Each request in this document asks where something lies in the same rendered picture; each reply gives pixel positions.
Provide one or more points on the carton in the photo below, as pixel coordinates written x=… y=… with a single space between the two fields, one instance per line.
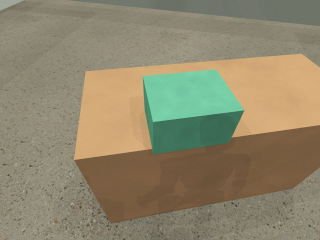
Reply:
x=189 y=110

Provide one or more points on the pedestal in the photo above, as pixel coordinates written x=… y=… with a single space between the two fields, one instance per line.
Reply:
x=275 y=146

